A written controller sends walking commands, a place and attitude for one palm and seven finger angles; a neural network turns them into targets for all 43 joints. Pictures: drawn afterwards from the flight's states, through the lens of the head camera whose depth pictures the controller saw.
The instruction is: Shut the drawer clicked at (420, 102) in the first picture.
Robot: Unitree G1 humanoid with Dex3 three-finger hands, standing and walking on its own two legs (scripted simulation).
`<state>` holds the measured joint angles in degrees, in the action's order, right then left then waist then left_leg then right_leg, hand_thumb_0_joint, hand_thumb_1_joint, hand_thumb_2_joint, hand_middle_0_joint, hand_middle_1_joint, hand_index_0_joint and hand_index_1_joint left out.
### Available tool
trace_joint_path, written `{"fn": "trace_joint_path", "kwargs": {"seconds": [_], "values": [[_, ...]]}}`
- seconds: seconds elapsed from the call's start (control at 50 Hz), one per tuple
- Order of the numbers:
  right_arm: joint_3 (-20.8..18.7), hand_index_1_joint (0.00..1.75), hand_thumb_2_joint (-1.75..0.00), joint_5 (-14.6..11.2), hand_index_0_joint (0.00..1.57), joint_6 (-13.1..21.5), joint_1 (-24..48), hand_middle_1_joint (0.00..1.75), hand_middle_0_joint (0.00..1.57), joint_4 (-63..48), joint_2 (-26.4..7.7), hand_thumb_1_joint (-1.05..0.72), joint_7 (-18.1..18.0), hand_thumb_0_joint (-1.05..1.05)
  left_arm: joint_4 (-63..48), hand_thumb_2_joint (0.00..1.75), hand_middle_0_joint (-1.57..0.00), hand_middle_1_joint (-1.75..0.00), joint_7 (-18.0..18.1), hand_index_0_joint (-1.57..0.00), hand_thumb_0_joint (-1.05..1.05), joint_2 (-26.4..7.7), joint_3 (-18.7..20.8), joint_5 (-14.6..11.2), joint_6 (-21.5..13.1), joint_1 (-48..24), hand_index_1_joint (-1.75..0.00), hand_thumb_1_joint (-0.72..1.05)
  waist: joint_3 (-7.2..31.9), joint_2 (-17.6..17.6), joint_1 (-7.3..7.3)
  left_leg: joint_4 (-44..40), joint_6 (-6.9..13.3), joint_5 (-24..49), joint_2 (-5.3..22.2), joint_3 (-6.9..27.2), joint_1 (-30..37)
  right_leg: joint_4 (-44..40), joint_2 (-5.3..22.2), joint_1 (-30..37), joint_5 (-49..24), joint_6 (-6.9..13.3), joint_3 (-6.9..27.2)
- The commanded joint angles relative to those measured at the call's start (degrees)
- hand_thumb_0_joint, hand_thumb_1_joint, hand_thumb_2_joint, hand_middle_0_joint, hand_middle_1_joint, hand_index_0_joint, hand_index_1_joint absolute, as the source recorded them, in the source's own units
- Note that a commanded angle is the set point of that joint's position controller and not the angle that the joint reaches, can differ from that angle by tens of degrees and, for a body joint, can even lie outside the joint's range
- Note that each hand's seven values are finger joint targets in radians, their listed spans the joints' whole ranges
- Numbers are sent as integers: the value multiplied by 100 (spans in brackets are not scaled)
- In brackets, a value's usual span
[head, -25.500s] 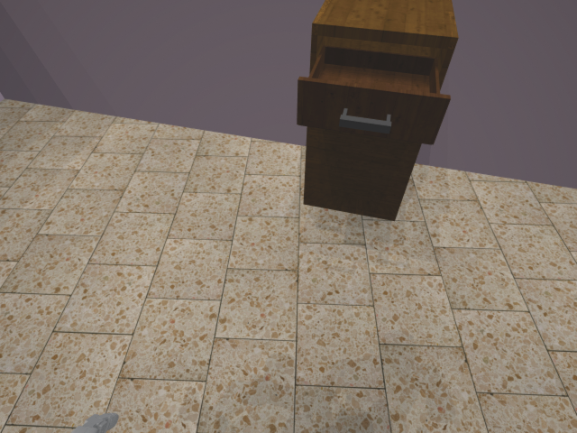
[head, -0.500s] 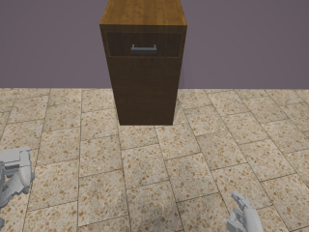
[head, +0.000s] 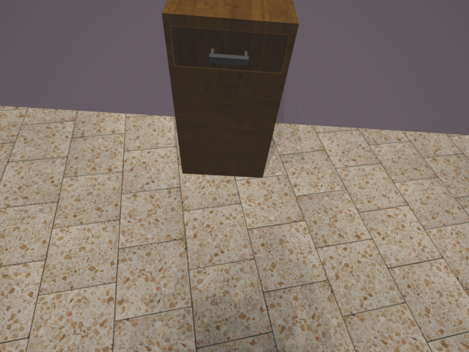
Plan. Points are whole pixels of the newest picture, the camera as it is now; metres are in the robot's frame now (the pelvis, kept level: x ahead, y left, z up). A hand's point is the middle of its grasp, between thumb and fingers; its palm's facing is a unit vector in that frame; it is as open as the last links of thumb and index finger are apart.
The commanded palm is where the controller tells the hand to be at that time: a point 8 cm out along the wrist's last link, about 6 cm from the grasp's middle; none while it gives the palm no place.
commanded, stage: let the arm hang, fingers relaxed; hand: left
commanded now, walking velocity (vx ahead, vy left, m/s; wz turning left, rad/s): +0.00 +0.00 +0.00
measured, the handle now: (229, 56) +1.01 +0.08 -0.05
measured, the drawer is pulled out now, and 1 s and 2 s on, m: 0.00 0.00 0.00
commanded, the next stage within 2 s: look to check the result in 0.64 s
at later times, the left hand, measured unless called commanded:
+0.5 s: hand out of the picture +0.08 +0.22 -0.15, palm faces -0.02 -0.96 -0.29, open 7.3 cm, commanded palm none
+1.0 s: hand out of the picture +0.08 +0.21 -0.16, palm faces -0.01 -0.95 -0.30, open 7.4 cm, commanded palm none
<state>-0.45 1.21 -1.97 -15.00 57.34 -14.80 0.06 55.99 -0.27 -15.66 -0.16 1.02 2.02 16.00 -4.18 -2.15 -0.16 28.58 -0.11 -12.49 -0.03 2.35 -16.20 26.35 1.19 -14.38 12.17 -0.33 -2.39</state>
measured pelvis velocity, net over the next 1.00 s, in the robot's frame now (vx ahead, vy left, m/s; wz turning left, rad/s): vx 0.03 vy -0.02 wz -0.01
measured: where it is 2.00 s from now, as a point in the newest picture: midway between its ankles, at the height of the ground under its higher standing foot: outside the picture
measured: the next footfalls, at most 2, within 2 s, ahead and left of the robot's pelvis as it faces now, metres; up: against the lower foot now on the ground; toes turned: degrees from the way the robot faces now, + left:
none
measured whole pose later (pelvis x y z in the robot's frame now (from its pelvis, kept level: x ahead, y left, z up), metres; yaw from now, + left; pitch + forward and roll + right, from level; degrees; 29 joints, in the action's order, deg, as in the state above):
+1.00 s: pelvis +0.03 -0.02 +0.01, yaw -1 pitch -1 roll +0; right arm -1.1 0.9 -0.3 -10.0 64.6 -15.3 -1.0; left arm 64.9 0.3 -15.8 1.1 0.5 -0.3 8.7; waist -3.2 0.9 0.3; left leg 20.3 -1.7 -11.1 1.3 1.9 -8.2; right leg 20.7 0.0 -8.0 11.8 0.8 -2.0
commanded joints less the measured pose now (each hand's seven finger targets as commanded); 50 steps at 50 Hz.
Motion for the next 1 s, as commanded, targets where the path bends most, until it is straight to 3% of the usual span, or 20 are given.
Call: {"fn": "trace_joint_path", "kwargs": {"seconds": [0.0, 0.12, 0.24, 0.34, 0.52, 0.64, 0.98], "values": [[-199, 30, -90, -16, 20, 223, 86, 30, 20, -221, -827, -90, -80, 0, -30, 90, -44, -56, 60, -44, 0, -908, 270, -16, -241, -205, -56, 90, 533, 591, 8, -887, 224, -543, 449, 539, 72, -711, 476, 290, 839, 335, 591], [-191, 30, -90, -42, 20, 271, -2, 30, 20, 118, -842, -90, -124, 0, 404, 90, -20, -30, 84, -20, 0, -888, 245, -34, -261, -268, -30, 90, 304, 393, -2, -1006, 239, 106, 558, 555, 216, -656, 472, 318, 270, 299, 473], [-188, 30, -90, -45, 20, 280, 66, 30, 20, 302, -802, -90, -125, 0, 571, 90, -20, -30, 111, -20, 0, -912, 237, -39, -282, -376, -30, 90, 282, 103, -3, -985, 227, 506, 534, 437, 441, -712, 528, 310, 58, 271, 476], [-181, 30, -90, -33, 20, 291, 197, 30, 20, 393, -781, -90, -119, 0, 590, 90, -20, -30, 122, -20, 0, -919, 252, -33, -286, -515, -30, 90, 199, 232, -11, -1069, 207, 563, 527, 427, 442, -733, 520, 348, 16, 246, 497], [-188, 30, -90, -23, 20, 307, 361, 30, 20, 438, -778, -90, -125, 0, 555, 90, -20, -30, 129, -20, 0, -935, 292, -31, -335, -704, -30, 90, 317, 195, 5, -1029, 141, 902, 512, 323, 586, -814, 562, 526, -407, 251, 531], [-192, 30, -90, -17, 20, 317, 429, 30, 20, 447, -822, -90, -138, 0, 550, 90, -20, -30, 128, -20, 0, -932, 312, -36, -342, -750, -30, 90, 446, 359, 2, -1030, 116, 1028, 532, 296, 704, -836, 569, 648, -578, 261, 530], [-216, 30, -90, -33, 20, 282, 483, 30, 20, 451, -975, -90, -161, 0, 598, 90, -20, -30, 141, -20, 0, -1048, 337, -41, -365, -794, -30, 90, 454, 257, 28, -1016, 79, 1140, 572, 222, 912, -941, 567, 713, -975, 292, 556]]}}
